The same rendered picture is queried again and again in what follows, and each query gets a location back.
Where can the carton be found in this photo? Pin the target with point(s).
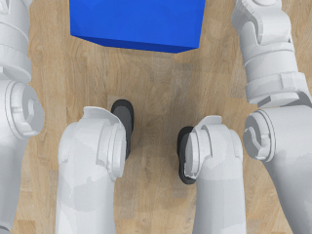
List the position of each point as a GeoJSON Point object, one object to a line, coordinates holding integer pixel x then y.
{"type": "Point", "coordinates": [166, 26]}

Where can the right robot foot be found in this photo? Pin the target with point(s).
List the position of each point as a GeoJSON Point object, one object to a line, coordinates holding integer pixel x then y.
{"type": "Point", "coordinates": [182, 140]}

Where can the robot left upper arm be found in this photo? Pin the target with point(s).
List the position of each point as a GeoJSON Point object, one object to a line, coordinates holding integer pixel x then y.
{"type": "Point", "coordinates": [21, 117]}

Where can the robot right upper arm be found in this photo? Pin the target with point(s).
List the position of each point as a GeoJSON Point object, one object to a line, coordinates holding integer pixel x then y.
{"type": "Point", "coordinates": [281, 138]}

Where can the left robot forearm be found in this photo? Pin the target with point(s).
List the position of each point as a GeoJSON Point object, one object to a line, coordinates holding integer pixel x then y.
{"type": "Point", "coordinates": [14, 40]}

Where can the right robot thigh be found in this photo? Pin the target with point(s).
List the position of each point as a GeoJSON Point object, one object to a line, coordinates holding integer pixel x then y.
{"type": "Point", "coordinates": [220, 193]}

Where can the right robot forearm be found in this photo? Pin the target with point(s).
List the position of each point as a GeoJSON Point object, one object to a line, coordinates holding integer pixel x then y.
{"type": "Point", "coordinates": [266, 44]}

